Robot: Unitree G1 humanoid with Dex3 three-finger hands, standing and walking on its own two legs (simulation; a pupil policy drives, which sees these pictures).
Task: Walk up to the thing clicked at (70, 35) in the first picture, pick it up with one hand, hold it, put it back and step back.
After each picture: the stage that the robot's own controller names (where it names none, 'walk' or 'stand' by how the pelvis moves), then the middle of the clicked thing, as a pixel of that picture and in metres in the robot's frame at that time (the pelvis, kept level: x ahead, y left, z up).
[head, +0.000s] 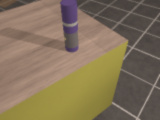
stand; (70, 28) +0.66 +0.07 +0.07
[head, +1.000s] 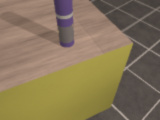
sink last; (64, 20) +0.62 +0.10 +0.10
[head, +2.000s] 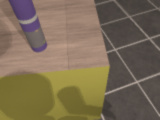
rise first; (30, 24) +0.55 +0.24 +0.10
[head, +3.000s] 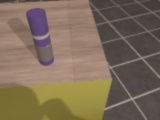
stand; (42, 40) +0.56 +0.18 +0.07
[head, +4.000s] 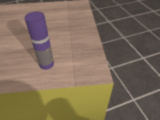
stand; (41, 43) +0.54 +0.19 +0.07
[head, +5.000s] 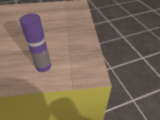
stand; (37, 46) +0.52 +0.20 +0.07
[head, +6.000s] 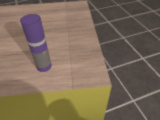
stand; (38, 46) +0.53 +0.20 +0.07
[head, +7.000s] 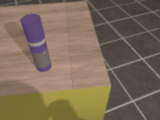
rise first; (38, 46) +0.53 +0.20 +0.07
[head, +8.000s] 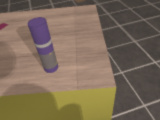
rise first; (45, 47) +0.53 +0.21 +0.07
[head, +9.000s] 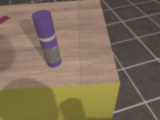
go down; (48, 41) +0.54 +0.19 +0.08
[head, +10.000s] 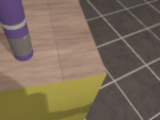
go down; (16, 28) +0.51 +0.19 +0.11
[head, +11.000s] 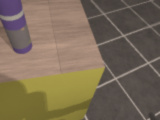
close in; (13, 20) +0.53 +0.19 +0.12
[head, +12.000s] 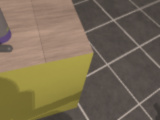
close; out of the picture +0.55 +0.21 +0.15
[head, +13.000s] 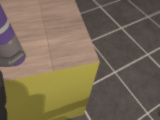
lift; out of the picture +0.46 +0.20 +0.14
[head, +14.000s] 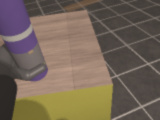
lift; (21, 40) +0.33 +0.15 +0.29
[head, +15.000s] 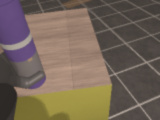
hold; (20, 49) +0.32 +0.16 +0.26
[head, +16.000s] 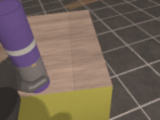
hold; (25, 54) +0.32 +0.16 +0.25
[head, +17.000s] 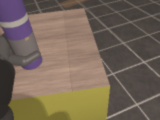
crouch; (18, 29) +0.39 +0.17 +0.27
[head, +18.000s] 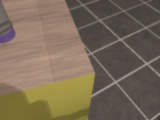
lower; out of the picture +0.51 +0.21 +0.25
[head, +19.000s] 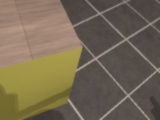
lower; out of the picture +0.55 +0.22 +0.16
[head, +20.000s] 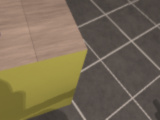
lower; out of the picture +0.54 +0.21 +0.16
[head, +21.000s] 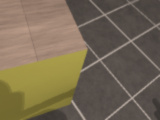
lower; out of the picture +0.54 +0.22 +0.16
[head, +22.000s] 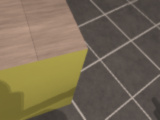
lower; out of the picture +0.54 +0.22 +0.16
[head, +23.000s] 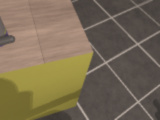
open; out of the picture +0.53 +0.21 +0.16
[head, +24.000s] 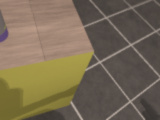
sink last; out of the picture +0.53 +0.20 +0.15
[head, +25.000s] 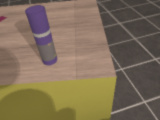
sink last; (43, 38) +0.54 +0.20 +0.12
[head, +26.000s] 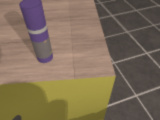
stand; (39, 34) +0.53 +0.19 +0.11
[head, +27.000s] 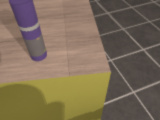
stand; (31, 32) +0.53 +0.21 +0.13
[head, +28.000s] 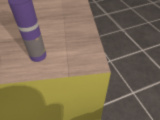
stand; (30, 32) +0.53 +0.21 +0.13
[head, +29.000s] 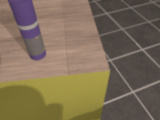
stand; (30, 30) +0.53 +0.21 +0.13
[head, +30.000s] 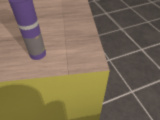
stand; (30, 30) +0.54 +0.20 +0.13
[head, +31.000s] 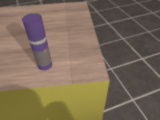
stand; (39, 44) +0.54 +0.20 +0.07
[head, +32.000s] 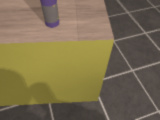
walk; out of the picture +0.71 +0.14 +0.10
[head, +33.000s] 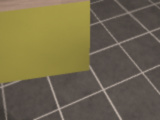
walk; out of the picture +0.98 +0.28 +0.10
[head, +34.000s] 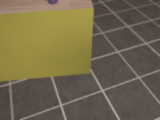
stand; out of the picture +1.15 +0.23 +0.09
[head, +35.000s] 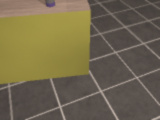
stand; out of the picture +1.15 +0.23 +0.07
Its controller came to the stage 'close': yes
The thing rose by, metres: 0.21
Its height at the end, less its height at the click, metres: +0.00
